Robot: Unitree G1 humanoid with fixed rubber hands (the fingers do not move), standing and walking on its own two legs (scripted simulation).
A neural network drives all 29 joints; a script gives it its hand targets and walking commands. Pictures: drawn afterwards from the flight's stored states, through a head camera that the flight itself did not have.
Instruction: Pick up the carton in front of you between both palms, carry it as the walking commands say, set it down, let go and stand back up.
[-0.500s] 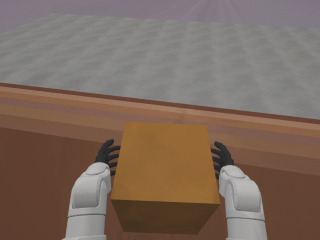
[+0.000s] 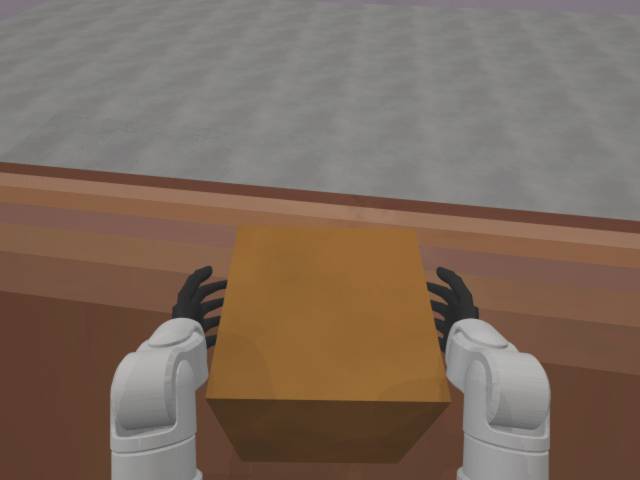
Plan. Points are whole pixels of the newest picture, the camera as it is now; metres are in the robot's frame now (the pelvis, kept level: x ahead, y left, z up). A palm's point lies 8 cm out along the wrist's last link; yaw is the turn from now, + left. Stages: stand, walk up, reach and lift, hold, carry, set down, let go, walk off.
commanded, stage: carry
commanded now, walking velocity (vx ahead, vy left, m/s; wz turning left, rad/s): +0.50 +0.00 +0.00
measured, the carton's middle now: (323, 352) +0.28 -0.01 +0.03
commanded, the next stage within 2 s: none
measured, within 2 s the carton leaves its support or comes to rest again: neither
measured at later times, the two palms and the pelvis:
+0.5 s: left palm (222, 151) +0.64 +0.16 +0.10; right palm (390, 146) +0.63 -0.14 +0.11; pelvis +0.32 +0.02 -0.01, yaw -1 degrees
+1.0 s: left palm (235, 72) +0.98 +0.18 +0.10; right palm (358, 68) +1.00 -0.12 +0.10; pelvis +0.62 +0.01 -0.01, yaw +0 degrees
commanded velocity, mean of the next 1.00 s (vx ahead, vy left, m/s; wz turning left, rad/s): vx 0.50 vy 0.00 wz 0.00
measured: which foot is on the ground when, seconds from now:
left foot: down 0.00-0.02, up 0.04-0.44, down 0.46-0.94, up 0.96-1.00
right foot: down 0.00-0.48, up 0.50-0.90, down 0.92-1.00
